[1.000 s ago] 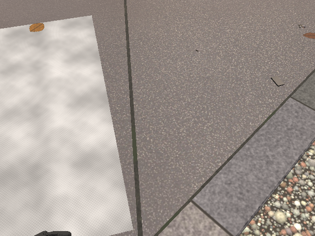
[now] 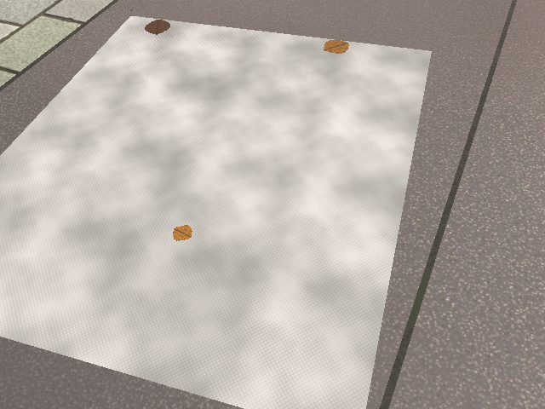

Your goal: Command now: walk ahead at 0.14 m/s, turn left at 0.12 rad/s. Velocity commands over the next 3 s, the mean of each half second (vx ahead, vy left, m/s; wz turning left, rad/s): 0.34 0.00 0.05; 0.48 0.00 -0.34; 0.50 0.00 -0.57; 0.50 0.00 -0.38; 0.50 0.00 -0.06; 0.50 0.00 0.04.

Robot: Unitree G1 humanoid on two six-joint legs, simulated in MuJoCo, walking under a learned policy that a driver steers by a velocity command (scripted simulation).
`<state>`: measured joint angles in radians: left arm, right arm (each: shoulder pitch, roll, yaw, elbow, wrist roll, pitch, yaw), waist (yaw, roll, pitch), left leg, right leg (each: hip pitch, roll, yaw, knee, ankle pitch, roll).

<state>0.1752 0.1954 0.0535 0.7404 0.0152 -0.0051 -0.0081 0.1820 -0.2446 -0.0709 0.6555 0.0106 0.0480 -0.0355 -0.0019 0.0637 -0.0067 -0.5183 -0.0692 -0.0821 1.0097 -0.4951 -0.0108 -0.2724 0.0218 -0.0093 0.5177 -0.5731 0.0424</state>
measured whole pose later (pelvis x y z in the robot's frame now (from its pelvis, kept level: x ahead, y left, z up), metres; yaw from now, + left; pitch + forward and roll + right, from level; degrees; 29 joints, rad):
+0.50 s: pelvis +0.06 +0.04 +0.02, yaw +0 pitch +2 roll -1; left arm 0.07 0.24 0.05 0.67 -0.03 0.01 -0.02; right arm 0.50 -0.17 -0.02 0.79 -0.01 -0.03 -0.04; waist -0.05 -0.02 -0.04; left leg -0.02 -0.01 0.06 0.25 -0.66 0.12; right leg -0.71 -0.06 -0.05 1.09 -0.20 0.08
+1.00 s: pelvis +0.30 -0.02 +0.04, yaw -13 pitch +2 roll +1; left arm 0.45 0.21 0.04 0.80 -0.02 -0.07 0.00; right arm 0.01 -0.27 -0.04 0.62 0.00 -0.10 0.01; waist 0.08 0.05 0.03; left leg -0.75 0.10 -0.07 0.79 0.04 -0.03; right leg -0.05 0.07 0.05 0.28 -0.27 -0.08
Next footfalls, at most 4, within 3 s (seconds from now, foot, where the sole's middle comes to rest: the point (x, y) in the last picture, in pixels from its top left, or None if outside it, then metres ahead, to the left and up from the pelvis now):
0.22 left None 0.02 0.13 -0.75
0.68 right None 0.24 -0.09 -0.74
1.18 left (287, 345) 0.66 0.03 -0.74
1.72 right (422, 302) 0.78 -0.33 -0.74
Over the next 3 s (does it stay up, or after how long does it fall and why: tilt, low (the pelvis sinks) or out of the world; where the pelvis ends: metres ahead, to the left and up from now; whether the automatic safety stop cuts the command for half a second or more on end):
stays up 1.23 -0.63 0.04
